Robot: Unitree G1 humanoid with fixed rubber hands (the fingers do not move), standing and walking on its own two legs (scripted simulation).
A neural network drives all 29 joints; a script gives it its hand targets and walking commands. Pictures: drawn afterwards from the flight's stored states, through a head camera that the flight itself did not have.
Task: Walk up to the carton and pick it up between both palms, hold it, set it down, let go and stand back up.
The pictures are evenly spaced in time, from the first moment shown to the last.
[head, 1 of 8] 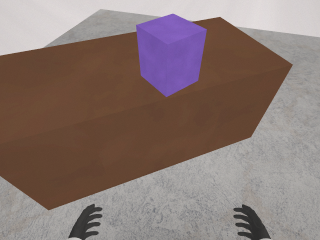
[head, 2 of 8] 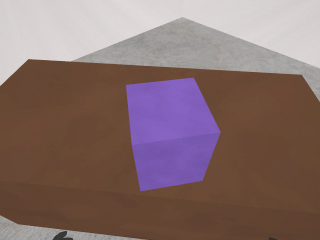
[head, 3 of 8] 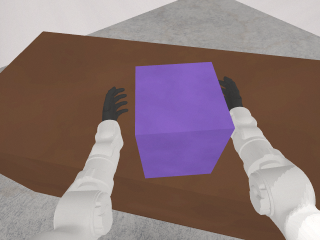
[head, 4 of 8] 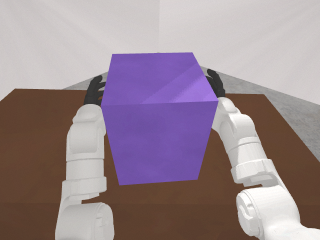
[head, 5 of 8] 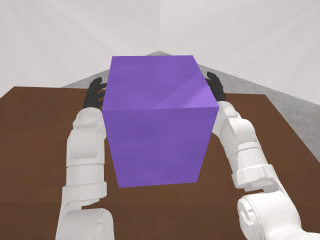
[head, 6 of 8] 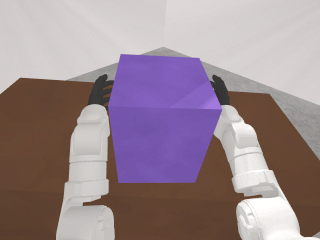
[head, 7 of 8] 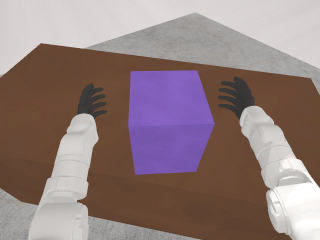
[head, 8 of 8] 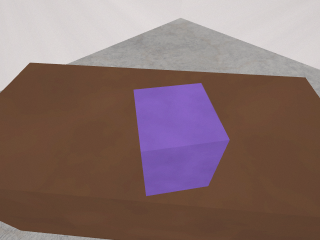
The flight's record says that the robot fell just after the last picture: no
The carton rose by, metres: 0.18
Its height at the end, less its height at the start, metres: +0.00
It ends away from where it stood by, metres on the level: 0.02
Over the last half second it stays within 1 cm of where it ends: yes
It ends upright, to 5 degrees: yes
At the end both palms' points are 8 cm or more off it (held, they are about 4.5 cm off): yes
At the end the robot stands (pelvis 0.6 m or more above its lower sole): yes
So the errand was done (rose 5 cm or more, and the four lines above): yes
